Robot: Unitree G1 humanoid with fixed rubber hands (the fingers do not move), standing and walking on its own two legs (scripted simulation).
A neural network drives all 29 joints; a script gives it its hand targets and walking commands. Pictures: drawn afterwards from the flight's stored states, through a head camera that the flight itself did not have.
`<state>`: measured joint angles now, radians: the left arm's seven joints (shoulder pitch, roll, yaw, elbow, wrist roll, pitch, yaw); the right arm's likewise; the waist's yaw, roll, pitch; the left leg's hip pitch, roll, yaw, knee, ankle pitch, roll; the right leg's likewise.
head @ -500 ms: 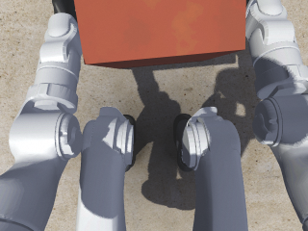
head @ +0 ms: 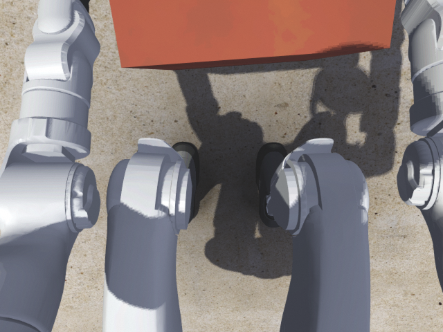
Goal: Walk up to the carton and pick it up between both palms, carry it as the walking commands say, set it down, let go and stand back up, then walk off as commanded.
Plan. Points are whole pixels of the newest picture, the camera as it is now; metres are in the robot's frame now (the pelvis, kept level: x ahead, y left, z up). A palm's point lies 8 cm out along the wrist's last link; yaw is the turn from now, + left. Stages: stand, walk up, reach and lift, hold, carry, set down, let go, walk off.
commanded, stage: set down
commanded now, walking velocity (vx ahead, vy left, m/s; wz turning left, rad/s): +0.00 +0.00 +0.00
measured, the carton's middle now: out of the picture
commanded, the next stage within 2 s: let go in 1.32 s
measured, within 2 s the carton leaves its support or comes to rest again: neither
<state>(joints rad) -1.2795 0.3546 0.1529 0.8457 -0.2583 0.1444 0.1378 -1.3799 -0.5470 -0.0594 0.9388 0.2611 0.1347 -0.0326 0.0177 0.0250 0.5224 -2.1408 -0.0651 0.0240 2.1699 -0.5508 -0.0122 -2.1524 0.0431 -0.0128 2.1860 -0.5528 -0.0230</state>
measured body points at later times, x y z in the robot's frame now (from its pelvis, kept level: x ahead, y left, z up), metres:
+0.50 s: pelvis +0.00 +0.00 +0.06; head +0.37 -0.02 +0.31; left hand +0.53 +0.22 -0.08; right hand +0.56 -0.24 -0.08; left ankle +0.13 +0.11 -0.34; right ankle +0.12 -0.10 -0.34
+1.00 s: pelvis +0.00 -0.01 +0.20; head +0.35 -0.03 +0.46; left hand +0.53 +0.22 +0.08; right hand +0.56 -0.26 +0.08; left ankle +0.13 +0.11 -0.34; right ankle +0.12 -0.10 -0.34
